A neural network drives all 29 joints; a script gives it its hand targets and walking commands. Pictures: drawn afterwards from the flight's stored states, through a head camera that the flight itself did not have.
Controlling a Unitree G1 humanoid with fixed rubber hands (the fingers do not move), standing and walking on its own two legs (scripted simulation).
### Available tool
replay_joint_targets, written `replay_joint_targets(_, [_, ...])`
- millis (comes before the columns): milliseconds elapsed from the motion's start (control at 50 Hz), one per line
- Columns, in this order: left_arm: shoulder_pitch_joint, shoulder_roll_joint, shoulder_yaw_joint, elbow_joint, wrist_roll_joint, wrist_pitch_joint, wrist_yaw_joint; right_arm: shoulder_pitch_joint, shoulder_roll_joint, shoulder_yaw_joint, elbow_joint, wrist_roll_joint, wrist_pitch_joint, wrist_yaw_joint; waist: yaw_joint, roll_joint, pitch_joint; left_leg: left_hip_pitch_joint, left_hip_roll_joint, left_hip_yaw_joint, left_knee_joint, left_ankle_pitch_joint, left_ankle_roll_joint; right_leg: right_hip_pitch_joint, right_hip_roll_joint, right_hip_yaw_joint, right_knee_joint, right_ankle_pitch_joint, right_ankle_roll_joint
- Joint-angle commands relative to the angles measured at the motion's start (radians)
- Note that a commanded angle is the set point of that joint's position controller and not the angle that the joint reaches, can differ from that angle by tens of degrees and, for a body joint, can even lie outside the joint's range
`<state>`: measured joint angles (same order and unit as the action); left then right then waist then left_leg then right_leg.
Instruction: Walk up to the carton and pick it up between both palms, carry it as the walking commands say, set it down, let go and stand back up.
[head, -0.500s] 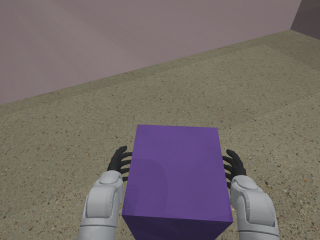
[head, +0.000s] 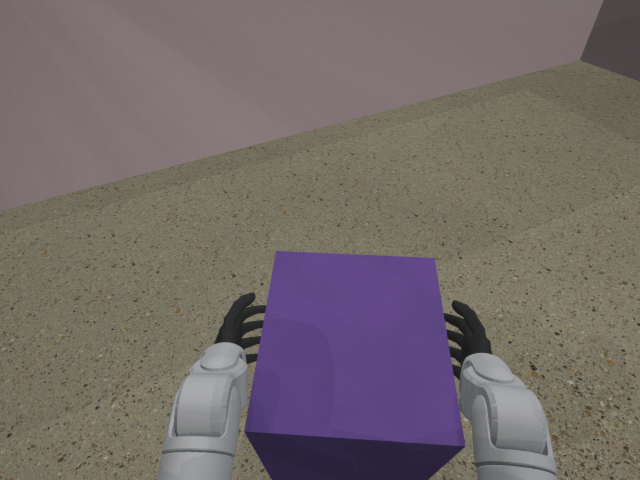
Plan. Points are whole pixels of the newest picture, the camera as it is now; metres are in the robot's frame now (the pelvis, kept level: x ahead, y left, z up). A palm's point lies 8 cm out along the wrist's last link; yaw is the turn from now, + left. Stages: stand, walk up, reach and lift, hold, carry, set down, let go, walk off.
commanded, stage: carry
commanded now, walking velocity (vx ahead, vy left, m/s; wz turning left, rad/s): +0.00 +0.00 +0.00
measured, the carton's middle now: (348, 377) +0.29 -0.01 -0.03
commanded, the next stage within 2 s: none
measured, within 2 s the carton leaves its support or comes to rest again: neither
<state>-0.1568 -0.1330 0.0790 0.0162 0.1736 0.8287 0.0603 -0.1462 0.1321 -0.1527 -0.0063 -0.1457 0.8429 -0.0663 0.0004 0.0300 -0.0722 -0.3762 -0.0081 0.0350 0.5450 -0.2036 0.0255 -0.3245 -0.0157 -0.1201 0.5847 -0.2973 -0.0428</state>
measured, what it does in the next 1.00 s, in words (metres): steps to the left: left foot, then right foot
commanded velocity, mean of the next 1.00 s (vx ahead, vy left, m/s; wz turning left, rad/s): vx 0.00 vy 0.27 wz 0.00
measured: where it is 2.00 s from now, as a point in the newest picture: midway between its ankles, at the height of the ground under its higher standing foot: outside the picture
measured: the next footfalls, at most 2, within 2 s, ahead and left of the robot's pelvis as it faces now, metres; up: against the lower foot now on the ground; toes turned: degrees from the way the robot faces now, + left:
left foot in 0.62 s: +0.03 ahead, +0.23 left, +0.00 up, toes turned +8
right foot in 0.94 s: +0.01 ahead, +0.09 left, +0.00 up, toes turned -4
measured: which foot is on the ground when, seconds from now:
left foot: down 0.00-0.26, up 0.28-0.60, down 0.62-0.94, up 0.96-1.00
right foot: down 0.00-0.62, up 0.64-0.92, down 0.94-1.00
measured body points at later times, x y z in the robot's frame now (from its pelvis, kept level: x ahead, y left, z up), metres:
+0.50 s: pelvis +0.00 +0.05 +0.01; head -0.02 +0.02 +0.45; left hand +0.26 +0.21 +0.09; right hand +0.28 -0.09 +0.06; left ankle -0.02 +0.18 -0.69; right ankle +0.01 -0.08 -0.73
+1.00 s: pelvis -0.04 +0.18 -0.01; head -0.03 +0.16 +0.44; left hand +0.23 +0.34 +0.07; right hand +0.25 +0.05 +0.05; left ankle -0.04 +0.25 -0.70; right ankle -0.03 +0.10 -0.73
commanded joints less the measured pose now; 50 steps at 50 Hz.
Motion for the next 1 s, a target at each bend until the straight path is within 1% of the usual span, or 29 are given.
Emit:
replay_joint_targets(0, [-0.42, -0.686, -0.44, -0.141, -0.212, -0.069, -0.142, -0.472, 0.679, 0.555, -0.123, 0.198, -0.071, 0.141, -0.009, -0.034, -0.375, 0.124, 0.119, -0.098, -0.081, 0.185, 0.024, 0.149, -0.114, 0.119, -0.091, 0.187, 0.002])
replay_joint_targets(80, [-0.395, -0.634, -0.36, -0.051, -0.153, -0.088, -0.148, -0.444, 0.661, 0.498, -0.006, 0.143, -0.086, 0.143, -0.008, -0.079, -0.37, 0.125, 0.139, -0.105, -0.055, 0.255, 0.033, 0.16, -0.107, 0.11, -0.09, 0.199, 0.011])
replay_joint_targets(120, [-0.391, -0.651, -0.361, -0.026, -0.149, -0.11, -0.146, -0.44, 0.669, 0.506, 0.007, 0.143, -0.104, 0.143, -0.007, -0.095, -0.392, 0.108, 0.103, -0.075, -0.028, 0.176, 0.027, 0.162, -0.168, 0.172, -0.143, 0.277, -0.008])
replay_joint_targets(140, [-0.593, -0.769, -0.733, -0.676, -0.452, -0.012, -0.139, -0.573, 0.793, 0.849, -0.555, 0.424, -0.001, 0.134, -0.009, -0.068, -0.383, 0.095, 0.08, -0.059, -0.031, 0.095, 0.002, 0.162, -0.201, 0.172, -0.142, 0.268, -0.013])
replay_joint_targets(180, [-0.492, -0.815, -0.751, -0.625, -0.463, 0.125, -0.144, -0.551, 0.848, 0.881, -0.559, 0.478, 0.128, 0.145, -0.001, -0.132, -0.323, 0.017, 0.041, -0.026, 0.026, -0.019, -0.02, 0.151, -0.3, 0.257, -0.198, 0.205, -0.055])
replay_joint_targets(240, [-0.401, -0.77, -0.66, -0.509, -0.426, 0.247, -0.151, -0.491, 0.806, 0.821, -0.459, 0.463, 0.247, 0.157, 0.017, -0.215, -0.306, -0.147, 0.043, -0.014, 0.274, -0.224, -0.027, 0.237, -0.434, 0.381, -0.227, 0.454, -0.15])
replay_joint_targets(280, [-0.372, -0.745, -0.619, -0.456, -0.406, 0.319, -0.161, -0.497, 0.801, 0.794, -0.457, 0.458, 0.304, 0.169, 0.02, -0.211, -0.232, -0.224, 0.052, -0.016, 0.365, -0.245, -0.032, 0.213, -0.447, 0.395, -0.249, 0.421, -0.174])
replay_joint_targets(360, [-0.388, -0.768, -0.597, -0.377, -0.404, 0.383, -0.185, -0.464, 0.809, 0.746, -0.356, 0.43, 0.365, 0.191, 0.014, -0.207, -0.243, -0.265, 0.048, -0.017, 0.331, -0.242, -0.054, 0.288, -0.445, 0.385, -0.187, 0.671, -0.163])
replay_joint_targets(380, [-0.414, -0.795, -0.599, -0.366, -0.418, 0.389, -0.194, -0.559, 0.822, 0.767, -0.414, 0.449, 0.361, 0.19, 0.016, -0.224, -0.227, -0.237, 0.042, 0.008, 0.28, -0.24, -0.067, 0.279, -0.419, 0.324, -0.182, 0.682, -0.14])
replay_joint_targets(440, [-0.474, -0.84, -0.594, -0.421, -0.443, 0.397, -0.204, -0.608, 0.871, 0.791, -0.468, 0.47, 0.374, 0.191, 0.009, -0.322, -0.215, -0.124, 0.02, 0.044, 0.201, -0.221, -0.066, 0.195, -0.381, 0.254, -0.19, 0.643, -0.119])
replay_joint_targets(500, [-0.514, -0.859, -0.634, -0.487, -0.462, 0.394, -0.203, -0.575, 0.888, 0.769, -0.496, 0.467, 0.377, 0.192, -0.007, -0.358, -0.251, 0.081, 0.007, 0.067, 0.009, -0.094, -0.037, 0.062, -0.342, 0.194, -0.11, 0.5, -0.041])
replay_joint_targets(520, [-0.505, -0.877, -0.633, -0.469, -0.46, 0.404, -0.202, -0.61, 0.911, 0.784, -0.507, 0.474, 0.376, 0.188, -0.007, -0.272, -0.271, 0.135, 0.019, 0.049, -0.145, -0.062, -0.026, 0.087, -0.286, 0.138, -0.035, 0.383, 0.005])
replay_joint_targets(540, [-0.502, -0.871, -0.635, -0.467, -0.457, 0.406, -0.208, -0.602, 0.902, 0.787, -0.496, 0.464, 0.377, 0.189, -0.009, -0.16, -0.339, 0.208, 0.141, -0.069, -0.171, 0.175, 0.018, 0.065, -0.244, 0.081, 0.075, 0.281, 0.057])
replay_joint_targets(560, [-0.533, -0.904, -0.645, -0.493, -0.466, 0.399, -0.202, -0.616, 0.911, 0.773, -0.503, 0.469, 0.377, 0.195, -0.008, 0.075, -0.36, 0.317, 0.293, -0.266, -0.175, 0.512, 0.097, -0.114, -0.127, -0.026, 0.268, -0.078, 0.132])
replay_joint_targets(580, [-0.521, -0.888, -0.656, -0.52, -0.476, 0.393, -0.192, -0.581, 0.891, 0.759, -0.514, 0.48, 0.37, 0.199, -0.02, 0.211, -0.375, 0.435, 0.328, -0.305, -0.102, 0.77, 0.166, -0.3, -0.047, -0.031, 0.444, -0.384, 0.138])
replay_joint_targets(600, [-0.569, -0.887, -0.669, -0.543, -0.493, 0.385, -0.189, -0.554, 0.927, 0.747, -0.451, 0.486, 0.368, 0.202, -0.014, 0.183, -0.398, 0.437, 0.341, -0.243, -0.051, 0.832, 0.204, -0.307, -0.061, 0.015, 0.564, -0.409, 0.118])
replay_joint_targets(620, [-0.628, -0.927, -0.694, -0.561, -0.527, 0.38, -0.198, -0.569, 0.917, 0.739, -0.482, 0.464, 0.361, 0.197, -0.02, 0.062, -0.361, 0.323, 0.311, -0.181, -0.066, 0.7, 0.212, -0.285, -0.066, 0.025, 0.577, -0.378, 0.111])
replay_joint_targets(640, [-0.556, -0.922, -0.673, -0.531, -0.502, 0.377, -0.196, -0.578, 0.926, 0.741, -0.488, 0.472, 0.364, 0.199, -0.017, 0.061, -0.344, 0.288, 0.235, -0.116, -0.102, 0.516, 0.192, -0.272, -0.06, 0.004, 0.513, -0.314, 0.12])
replay_joint_targets(660, [-0.625, -0.94, -0.692, -0.548, -0.515, 0.372, -0.195, -0.612, 0.936, 0.74, -0.48, 0.489, 0.362, 0.205, -0.014, 0.107, -0.291, 0.252, 0.229, -0.106, -0.138, 0.349, 0.177, -0.288, -0.067, 0.016, 0.528, -0.277, 0.11])
replay_joint_targets(680, [-0.628, -0.966, -0.71, -0.578, -0.522, 0.372, -0.195, -0.612, 0.938, 0.744, -0.504, 0.478, 0.354, 0.202, -0.009, 0.162, -0.285, 0.263, 0.209, -0.096, -0.119, 0.44, 0.173, -0.308, -0.069, 0.025, 0.495, -0.259, 0.114])
replay_joint_targets(760, [-0.602, -0.901, -0.704, -0.564, -0.497, 0.381, -0.189, -0.505, 0.959, 0.714, -0.41, 0.441, 0.361, 0.207, -0.007, 0.167, -0.291, 0.317, 0.218, -0.108, -0.093, 0.541, 0.203, -0.28, -0.06, 0.008, 0.371, -0.23, 0.109])
replay_joint_targets(820, [-0.538, -0.889, -0.667, -0.555, -0.502, 0.385, -0.2, -0.514, 0.953, 0.763, -0.466, 0.445, 0.36, 0.2, 0.003, 0.076, -0.311, 0.257, 0.192, -0.119, -0.04, 0.571, 0.187, -0.066, -0.047, 0.005, 0.051, -0.111, 0.069])
replay_joint_targets(840, [-0.557, -0.904, -0.663, -0.548, -0.51, 0.385, -0.205, -0.496, 0.98, 0.765, -0.405, 0.446, 0.364, 0.196, 0.016, 0.051, -0.33, 0.188, 0.185, -0.112, -0.001, 0.546, 0.156, 0.069, -0.089, 0.045, -0.068, -0.016, 0.045])
replay_joint_targets(860, [-0.561, -0.91, -0.657, -0.543, -0.504, 0.375, -0.218, -0.568, 0.954, 0.801, -0.471, 0.455, 0.346, 0.188, 0.033, -0.036, -0.349, 0.004, 0.137, -0.082, 0.06, 0.355, 0.084, 0.283, -0.233, 0.201, -0.229, 0.133, 0.008])
replay_joint_targets(880, [-0.534, -0.904, -0.641, -0.507, -0.491, 0.373, -0.214, -0.607, 0.963, 0.814, -0.502, 0.466, 0.348, 0.186, 0.029, -0.369, -0.311, -0.255, 0.022, 0.016, 0.22, -0.106, -0.022, 0.426, -0.533, 0.533, -0.274, 0.509, -0.09])
replay_joint_targets(900, [-0.554, -0.917, -0.667, -0.574, -0.511, 0.365, -0.219, -0.638, 0.974, 0.816, -0.527, 0.49, 0.348, 0.191, 0.027, -0.406, -0.281, -0.384, -0.004, -0.076, 0.54, -0.333, -0.061, 0.399, -0.602, 0.649, -0.263, 0.637, -0.191])
replay_joint_targets(920, [-0.536, -0.909, -0.645, -0.536, -0.5, 0.37, -0.222, -0.607, 0.974, 0.789, -0.454, 0.487, 0.355, 0.195, 0.025, -0.23, -0.259, -0.356, 0.016, -0.158, 0.654, -0.293, -0.06, 0.345, -0.568, 0.581, -0.258, 0.527, -0.186])
replay_joint_targets(960, [-0.55, -0.903, -0.628, -0.498, -0.506, 0.379, -0.225, -0.626, 0.954, 0.769, -0.455, 0.474, 0.359, 0.189, 0.029, -0.189, -0.24, -0.309, 0.018, -0.142, 0.619, -0.193, -0.018, 0.308, -0.433, 0.409, -0.24, 0.434, -0.135])
replay_joint_targets(980, [-0.596, -0.953, -0.639, -0.502, -0.529, 0.378, -0.229, -0.708, 0.966, 0.789, -0.528, 0.495, 0.348, 0.189, 0.024, -0.151, -0.22, -0.342, 0.003, -0.131, 0.578, -0.167, -0.021, 0.34, -0.392, 0.399, -0.213, 0.557, -0.11])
